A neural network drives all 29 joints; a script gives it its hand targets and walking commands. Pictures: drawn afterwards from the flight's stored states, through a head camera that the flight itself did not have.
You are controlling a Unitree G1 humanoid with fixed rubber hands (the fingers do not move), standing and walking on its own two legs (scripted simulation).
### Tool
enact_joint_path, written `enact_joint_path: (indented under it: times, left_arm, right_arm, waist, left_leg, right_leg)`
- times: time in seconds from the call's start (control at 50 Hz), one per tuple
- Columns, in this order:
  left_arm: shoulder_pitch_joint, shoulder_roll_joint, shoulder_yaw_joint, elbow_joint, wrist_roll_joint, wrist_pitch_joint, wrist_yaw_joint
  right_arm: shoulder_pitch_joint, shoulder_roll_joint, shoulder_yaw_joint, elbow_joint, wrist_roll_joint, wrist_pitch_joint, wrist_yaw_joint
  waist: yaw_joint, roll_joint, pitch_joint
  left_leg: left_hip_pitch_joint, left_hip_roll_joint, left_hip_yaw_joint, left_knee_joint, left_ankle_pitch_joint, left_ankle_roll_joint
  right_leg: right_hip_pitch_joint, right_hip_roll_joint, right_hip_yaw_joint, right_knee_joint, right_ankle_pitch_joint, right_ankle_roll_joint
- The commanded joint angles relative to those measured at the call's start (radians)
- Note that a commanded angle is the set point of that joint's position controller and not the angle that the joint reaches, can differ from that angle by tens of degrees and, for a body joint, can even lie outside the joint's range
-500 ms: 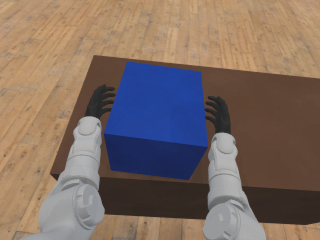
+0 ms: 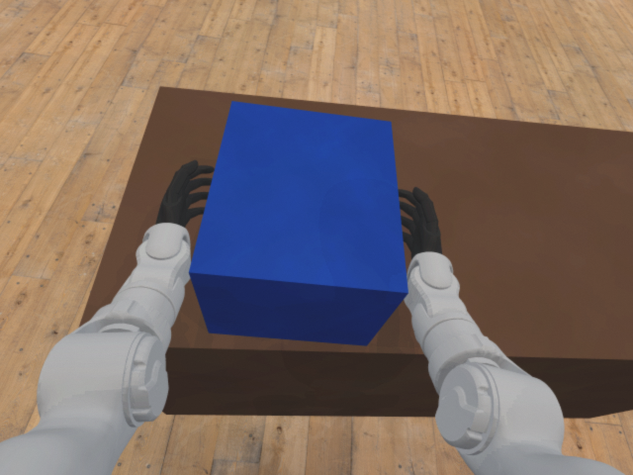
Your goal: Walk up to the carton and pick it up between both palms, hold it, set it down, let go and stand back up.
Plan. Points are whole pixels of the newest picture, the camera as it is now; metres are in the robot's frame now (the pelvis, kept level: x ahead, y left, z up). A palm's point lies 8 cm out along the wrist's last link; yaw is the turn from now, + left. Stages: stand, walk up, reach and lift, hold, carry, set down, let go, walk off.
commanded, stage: set down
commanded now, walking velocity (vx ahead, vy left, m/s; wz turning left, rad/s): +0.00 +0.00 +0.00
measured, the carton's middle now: (300, 226) +0.48 +0.00 -0.02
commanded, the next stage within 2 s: none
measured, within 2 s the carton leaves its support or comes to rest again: neither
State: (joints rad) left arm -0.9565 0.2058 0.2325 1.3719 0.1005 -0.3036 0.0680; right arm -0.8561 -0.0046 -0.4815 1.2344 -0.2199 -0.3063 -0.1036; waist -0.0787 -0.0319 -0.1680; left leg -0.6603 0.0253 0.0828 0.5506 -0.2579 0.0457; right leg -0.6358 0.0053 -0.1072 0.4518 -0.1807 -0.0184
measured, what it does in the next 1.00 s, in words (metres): stands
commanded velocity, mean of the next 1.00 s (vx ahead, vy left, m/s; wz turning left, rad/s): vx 0.00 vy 0.00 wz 0.00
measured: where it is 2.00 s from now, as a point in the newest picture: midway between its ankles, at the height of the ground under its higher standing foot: outside the picture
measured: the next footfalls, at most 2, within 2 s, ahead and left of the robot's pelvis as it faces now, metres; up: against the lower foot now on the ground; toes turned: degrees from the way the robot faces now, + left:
none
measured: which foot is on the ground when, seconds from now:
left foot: down 0.00-1.00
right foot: down 0.00-1.00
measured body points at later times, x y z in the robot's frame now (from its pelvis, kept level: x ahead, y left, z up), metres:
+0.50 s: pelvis -0.01 +0.00 -0.02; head +0.11 +0.03 +0.41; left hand +0.48 +0.20 +0.02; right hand +0.43 -0.25 +0.03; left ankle -0.02 +0.10 -0.73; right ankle +0.00 -0.11 -0.73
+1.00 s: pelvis -0.02 -0.02 -0.01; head +0.05 +0.01 +0.44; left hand +0.48 +0.22 +0.11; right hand +0.44 -0.24 +0.11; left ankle -0.02 +0.10 -0.73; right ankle +0.00 -0.11 -0.73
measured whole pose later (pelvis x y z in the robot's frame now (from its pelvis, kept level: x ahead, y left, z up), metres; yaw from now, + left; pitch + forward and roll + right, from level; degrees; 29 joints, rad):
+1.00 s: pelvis -0.02 -0.02 -0.01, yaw -1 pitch +20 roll +0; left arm -1.19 0.48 -0.25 1.54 -0.43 -0.18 -0.06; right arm -1.04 -0.29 0.09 1.27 0.40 -0.07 -0.09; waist -0.09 -0.05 -0.22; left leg -0.68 0.00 0.00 0.59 -0.25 0.00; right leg -0.70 0.01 -0.08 0.55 -0.20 -0.04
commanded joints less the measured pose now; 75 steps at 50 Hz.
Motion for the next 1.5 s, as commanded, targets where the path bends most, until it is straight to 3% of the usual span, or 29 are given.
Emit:
enact_joint_path:
  times: [0.0, 0.1, 0.2, 0.28, 0.4, 0.5, 0.62, 0.7, 0.76, 0.86, 1.04, 1.1, 1.24, 1.36, 1.48]
  left_arm:
    - [-0.472, 0.073, -0.149, 0.055, -0.172, -0.12, -0.017]
    - [-0.46, 0.112, -0.187, 0.137, -0.216, -0.165, -0.042]
    - [-0.49, 0.198, -0.22, 0.153, -0.282, -0.178, -0.054]
    - [-0.519, 0.255, -0.267, 0.108, -0.352, -0.173, -0.054]
    - [-0.512, 0.257, -0.359, 0.031, -0.42, -0.137, -0.078]
    - [-0.552, 0.267, -0.413, -0.054, -0.454, -0.09, -0.088]
    - [-0.644, 0.342, -0.415, -0.102, -0.483, -0.018, -0.084]
    - [-0.655, 0.385, -0.429, -0.03, -0.508, 0.04, -0.088]
    - [-0.639, 0.391, -0.453, 0.048, -0.523, 0.074, -0.104]
    - [-0.646, 0.384, -0.475, 0.091, -0.532, 0.091, -0.127]
    - [-0.645, 0.375, -0.422, -0.119, -0.494, 0.123, -0.124]
    - [-0.6, 0.382, -0.38, -0.178, -0.467, 0.152, -0.126]
    - [-0.388, 0.389, -0.258, -0.272, -0.379, 0.213, -0.149]
    - [-0.272, 0.378, -0.206, -0.379, -0.346, 0.217, -0.161]
    - [-0.21, 0.363, -0.216, -0.482, -0.37, 0.2, -0.152]
  right_arm:
    - [-0.399, -0.124, 0.217, -0.005, 0.193, -0.084, -0.017]
    - [-0.42, -0.234, 0.31, 0.069, 0.317, -0.154, -0.024]
    - [-0.442, -0.311, 0.376, 0.094, 0.397, -0.165, -0.03]
    - [-0.469, -0.364, 0.437, 0.081, 0.477, -0.148, -0.012]
    - [-0.481, -0.421, 0.539, 0.031, 0.604, -0.116, 0.032]
    - [-0.506, -0.455, 0.589, -0.035, 0.677, -0.051, 0.074]
    - [-0.581, -0.494, 0.539, -0.152, 0.648, 0.066, 0.085]
    - [-0.594, -0.492, 0.53, -0.128, 0.625, 0.15, 0.069]
    - [-0.582, -0.471, 0.54, -0.088, 0.613, 0.198, 0.051]
    - [-0.591, -0.435, 0.554, -0.084, 0.611, 0.215, 0.019]
    - [-0.576, -0.461, 0.542, -0.194, 0.638, 0.19, -0.004]
    - [-0.533, -0.475, 0.535, -0.213, 0.639, 0.199, -0.011]
    - [-0.367, -0.459, 0.548, -0.267, 0.645, 0.22, -0.04]
    - [-0.249, -0.415, 0.553, -0.377, 0.653, 0.215, -0.043]
    - [-0.172, -0.394, 0.53, -0.516, 0.635, 0.222, -0.029]
  waist:
    - [0.012, 0.137, -0.762]
    - [0.012, 0.165, -0.764]
    - [0.001, 0.088, -0.714]
    - [0.005, 0.068, -0.769]
    - [0.012, 0.104, -0.84]
    - [0.019, 0.162, -0.812]
    - [0.019, 0.12, -0.765]
    - [0.013, 0.065, -0.677]
    - [0.005, 0.031, -0.606]
    - [0.001, 0.037, -0.587]
    - [0.004, 0.157, -0.707]
    - [0.007, 0.146, -0.692]
    - [0.02, 0.058, -0.578]
    - [0.031, 0.06, -0.467]
    - [0.034, 0.092, -0.382]
  left_leg:
    - [0.313, 0.007, -0.075, 0.14, 0.566, -0.103]
    - [0.389, 0.005, -0.093, 0.22, 0.772, -0.146]
    - [0.186, -0.028, -0.07, 0.183, 0.548, -0.135]
    - [0.138, -0.032, -0.062, 0.191, 0.501, -0.132]
    - [0.22, -0.016, -0.067, 0.209, 0.588, -0.141]
    - [0.291, -0.004, -0.076, 0.178, 0.522, -0.134]
    - [0.208, -0.008, -0.07, 0.102, 0.288, -0.091]
    - [0.104, -0.012, -0.063, 0.045, 0.148, -0.061]
    - [0.068, -0.015, -0.061, 0.013, 0.114, -0.044]
    - [0.106, -0.018, -0.063, -0.01, 0.183, -0.045]
    - [0.354, -0.01, -0.076, 0.005, 0.484, -0.102]
    - [0.401, -0.012, -0.077, -0.002, 0.525, -0.108]
    - [0.43, -0.031, -0.07, -0.048, 0.548, -0.093]
    - [0.474, -0.04, -0.064, -0.081, 0.516, -0.086]
    - [0.503, -0.037, -0.064, -0.107, 0.389, -0.084]
  right_leg:
    - [0.157, 0.014, 0.042, 0.117, 0.418, -0.013]
    - [0.109, 0.043, 0.025, 0.151, 0.497, 0.005]
    - [0.226, 0.034, 0.044, 0.184, 0.502, 0.043]
    - [0.229, 0.037, 0.04, 0.22, 0.508, 0.051]
    - [0.177, 0.042, 0.018, 0.222, 0.52, 0.04]
    - [0.073, 0.035, 0.012, 0.175, 0.323, 0.027]
    - [0.103, 0.009, 0.026, 0.148, 0.161, 0.044]
    - [0.189, -0.007, 0.046, 0.137, 0.105, 0.055]
    - [0.239, -0.015, 0.055, 0.122, 0.086, 0.055]
    - [0.296, -0.02, 0.059, 0.096, 0.163, 0.053]
    - [0.353, 0.005, 0.046, 0.048, 0.401, 0.04]
    - [0.389, 0.015, 0.044, 0.025, 0.44, 0.044]
    - [0.564, 0.025, 0.057, -0.014, 0.544, 0.065]
    - [0.596, 0.025, 0.066, -0.051, 0.487, 0.064]
    - [0.514, 0.025, 0.077, -0.087, 0.258, 0.042]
